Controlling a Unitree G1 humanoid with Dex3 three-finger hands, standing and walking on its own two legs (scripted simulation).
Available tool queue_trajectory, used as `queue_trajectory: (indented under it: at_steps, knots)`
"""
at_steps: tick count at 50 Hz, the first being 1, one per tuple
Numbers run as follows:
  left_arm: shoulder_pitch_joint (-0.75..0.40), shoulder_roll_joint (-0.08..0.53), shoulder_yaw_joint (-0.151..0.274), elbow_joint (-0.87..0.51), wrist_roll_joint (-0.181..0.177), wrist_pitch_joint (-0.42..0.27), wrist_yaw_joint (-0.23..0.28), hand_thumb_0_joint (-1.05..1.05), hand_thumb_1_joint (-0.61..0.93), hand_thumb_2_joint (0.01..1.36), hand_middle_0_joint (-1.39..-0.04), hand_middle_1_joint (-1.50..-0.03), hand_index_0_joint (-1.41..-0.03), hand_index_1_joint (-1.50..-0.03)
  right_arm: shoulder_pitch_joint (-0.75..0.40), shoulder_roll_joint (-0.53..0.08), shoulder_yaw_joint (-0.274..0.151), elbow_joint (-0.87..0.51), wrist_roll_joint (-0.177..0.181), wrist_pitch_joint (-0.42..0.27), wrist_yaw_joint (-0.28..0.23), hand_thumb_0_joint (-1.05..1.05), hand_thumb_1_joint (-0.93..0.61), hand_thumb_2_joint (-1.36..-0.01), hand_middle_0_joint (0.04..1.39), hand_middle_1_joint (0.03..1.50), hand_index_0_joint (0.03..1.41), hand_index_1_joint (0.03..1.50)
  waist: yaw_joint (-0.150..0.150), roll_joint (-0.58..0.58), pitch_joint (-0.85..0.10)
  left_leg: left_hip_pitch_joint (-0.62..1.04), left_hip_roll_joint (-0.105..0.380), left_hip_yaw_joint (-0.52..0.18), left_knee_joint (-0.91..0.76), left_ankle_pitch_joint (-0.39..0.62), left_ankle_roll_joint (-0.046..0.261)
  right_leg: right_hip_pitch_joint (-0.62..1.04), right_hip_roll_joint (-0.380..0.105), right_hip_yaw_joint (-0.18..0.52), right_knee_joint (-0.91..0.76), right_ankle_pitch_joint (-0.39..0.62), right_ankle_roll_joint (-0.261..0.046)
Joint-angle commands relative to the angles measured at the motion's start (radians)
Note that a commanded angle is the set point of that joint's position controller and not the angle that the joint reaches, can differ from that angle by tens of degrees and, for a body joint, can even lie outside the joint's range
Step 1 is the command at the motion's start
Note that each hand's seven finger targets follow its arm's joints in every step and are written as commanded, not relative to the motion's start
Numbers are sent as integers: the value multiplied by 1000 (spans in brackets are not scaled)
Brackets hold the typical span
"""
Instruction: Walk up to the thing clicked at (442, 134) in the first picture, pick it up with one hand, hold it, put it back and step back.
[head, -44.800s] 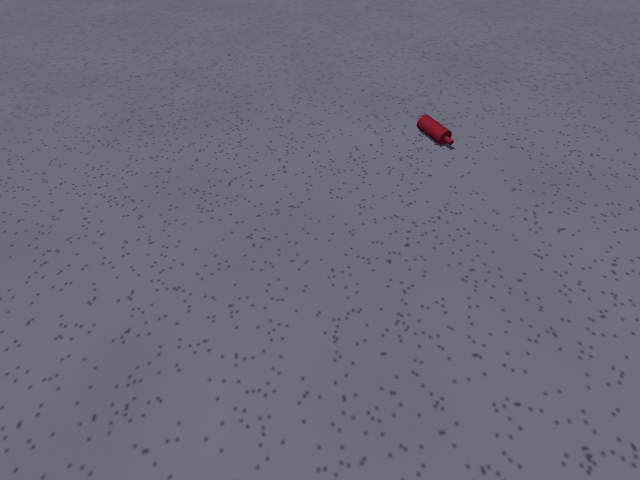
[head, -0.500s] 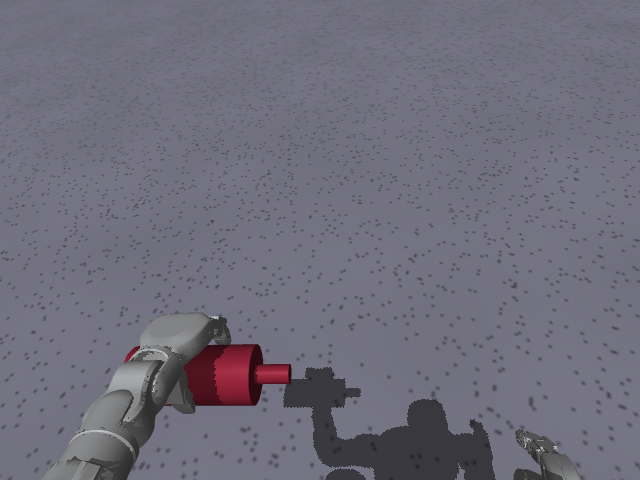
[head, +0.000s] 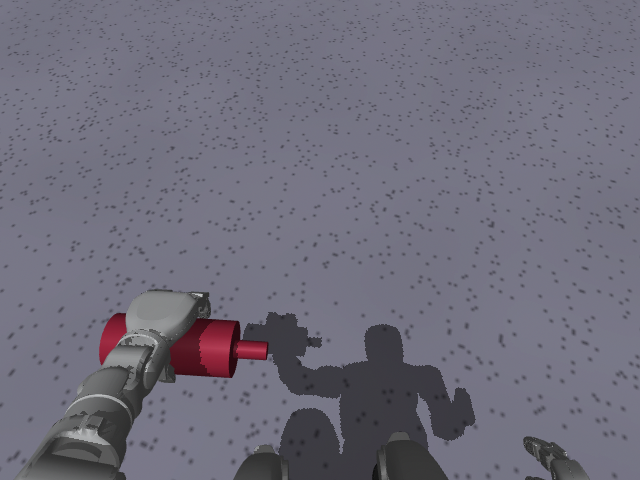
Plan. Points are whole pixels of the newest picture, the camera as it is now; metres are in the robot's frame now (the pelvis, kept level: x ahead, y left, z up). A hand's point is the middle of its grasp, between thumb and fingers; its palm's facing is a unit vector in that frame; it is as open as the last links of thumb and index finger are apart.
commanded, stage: crouch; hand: left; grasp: from above
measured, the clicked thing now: (191, 346) +0.34 +0.21 -0.14
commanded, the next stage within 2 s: lower in 1.56 s
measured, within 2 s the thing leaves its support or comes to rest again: neither
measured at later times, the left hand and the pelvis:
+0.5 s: hand (206, 344) +0.41 +0.25 -0.34, palm faces -0.50 +0.05 -0.87, open 10.9 cm; pelvis -0.03 +0.02 -0.20, yaw -1 degrees
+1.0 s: hand (217, 342) +0.45 +0.25 -0.46, palm faces -0.48 +0.01 -0.88, open 10.9 cm; pelvis -0.04 +0.01 -0.30, yaw -3 degrees
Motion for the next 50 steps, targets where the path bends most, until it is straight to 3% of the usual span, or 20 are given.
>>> queue_trajectory:
  at_steps: [1, 4, 6, 10, 11, 13, 17, 20, 26, 28, 33, 34, 37, 39, 41, 46, 50]
  knots:
    - [-502, 246, 103, -98, 19, 19, 131, 0, 522, 852, -842, -857, -881, -817, 104, -155, -59, -61, -13, -26, -12, 0, -898, -896, 200, 300, 200, 300, -61, 68, -423, -4, -53, 27, 77, 94, 29, -44, 41, -16, 51, 68, -51]
    - [-588, 295, 128, -64, 16, 40, 159, 0, 509, 832, -830, -850, -871, -809, 127, -163, -59, -50, -22, -44, -22, 0, -900, -896, 200, 300, 200, 300, -70, 104, -507, -109, -51, 19, 167, 44, 32, -148, 43, -20, 146, 21, -56]
    - [-597, 291, 131, -23, 5, 54, 162, 0, 492, 794, -815, -826, -858, -783, 144, -165, -59, -43, -28, -56, -28, 0, -899, -896, 200, 300, 200, 300, -76, 114, -559, -163, -45, 5, 224, 40, 36, -210, 46, -26, 217, 14, -62]
    - [-606, 328, 154, -9, -8, 76, 144, 0, 537, 767, -854, -804, -897, -761, 174, -172, -64, -35, -37, -74, -30, 0, -901, -896, 200, 299, 200, 299, -73, 157, -693, -218, -39, -16, 335, 106, 35, -314, 40, -38, 361, 45, -72]
    - [-576, 343, 168, 20, -7, 81, 137, 0, 553, 782, -877, -788, -914, -751, 176, -174, -67, -34, -39, -75, -28, 0, -901, -896, 200, 299, 200, 299, -65, 155, -693, -232, -38, -20, 359, 108, 33, -350, 39, -42, 387, 40, -73]
    - [-628, 366, 174, -13, -1, 78, 120, 0, 576, 836, -900, -811, -932, -781, 187, -173, -63, -34, -42, -78, -24, 0, -902, -897, 200, 299, 200, 299, -84, 175, -716, -298, -41, -17, 409, 82, 28, -398, 33, -45, 433, 23, -70]
    - [-654, 358, 182, 37, -6, 68, 99, 0, 635, 873, -936, -831, -970, -798, 192, -179, -56, -36, -47, -88, -11, 0, -899, -896, 200, 299, 200, 299, -111, 178, -653, -408, -39, -52, 467, -34, 20, -576, 26, -61, 518, -78, -69]
    - [-666, 396, 199, 58, 8, 46, 89, 0, 628, 850, -935, -803, -969, -770, 201, -190, -53, -44, -47, -96, 3, 0, -898, -897, 200, 299, 200, 299, -125, 179, -653, -475, -42, -68, 504, -129, 23, -642, 23, -67, 570, -148, -69]
    - [-802, 478, 252, -15, 32, -14, 111, 0, 711, 909, -1012, -800, -1038, -775, 233, -207, -37, -20, -69, -114, 33, 0, -901, -898, 200, 299, 200, 299, -144, 247, -829, -483, -49, -59, 668, 17, 24, -722, 19, -71, 702, -58, -70]
    - [-849, 467, 248, -15, 48, -27, 125, 0, 706, 912, -1018, -794, -1042, -771, 253, -207, -28, -11, -81, -119, 45, 0, -904, -900, 200, 299, 200, 299, -168, 284, -846, -465, -47, -59, 716, 87, 20, -756, 14, -72, 739, -14, -69]
    - [-881, 490, 265, 55, 78, -30, 152, 0, 658, 892, -1003, -745, -1018, -731, 272, -229, -27, 4, -97, -123, 70, 0, -909, -903, 200, 299, 200, 299, -184, 352, -823, -443, -40, -77, 774, 151, 2, -877, 1, -84, 815, -6, -69]
    - [-889, 507, 270, 57, 83, -27, 157, 0, 667, 879, -1009, -739, -1025, -724, 271, -227, -26, -3, -98, -123, 74, 0, -910, -903, 200, 299, 200, 299, -174, 362, -833, -456, -43, -59, 795, 144, 7, -873, 6, -83, 821, -8, -70]
    - [-891, 519, 277, 98, 88, -17, 159, 0, 700, 930, -1043, -752, -1053, -743, 275, -225, -17, -12, -105, -121, 89, 0, -911, -903, 200, 299, 200, 299, -185, 349, -840, -543, -52, -33, 842, 113, 19, -840, 9, -83, 848, 6, -69]
    - [-910, 520, 272, 103, 85, -11, 150, 0, 707, 968, -1057, -749, -1059, -749, 266, -225, -16, -19, -106, -118, 93, 0, -910, -903, 200, 299, 200, 299, -201, 330, -833, -610, -56, -21, 872, 79, 28, -833, 12, -82, 860, 2, -64]
    - [-899, 537, 276, 149, 83, -5, 137, 0, 725, 971, -1064, -772, -1070, -767, 267, -226, -10, -18, -107, -118, 97, 0, -914, -904, 200, 299, 200, 299, -204, 299, -788, -678, -58, -15, 890, 34, 34, -831, 11, -82, 869, -15, -61]
    - [-921, 576, 283, 162, 74, -12, 103, 0, 691, 969, -1034, -782, -1042, -776, 257, -232, -5, -28, -109, -109, 106, 0, -914, -904, 200, 300, 200, 300, -216, 259, -776, -786, -64, -3, 948, -13, 46, -814, 15, -80, 903, -24, -54]
    - [-942, 615, 291, 158, 78, -31, 80, 0, 704, 955, -1029, -801, -1043, -787, 253, -241, -1, -26, -110, -100, 113, 0, -913, -903, 200, 300, 200, 300, -213, 305, -770, -794, -62, -8, 970, -14, 39, -865, 21, -89, 944, -43, -60]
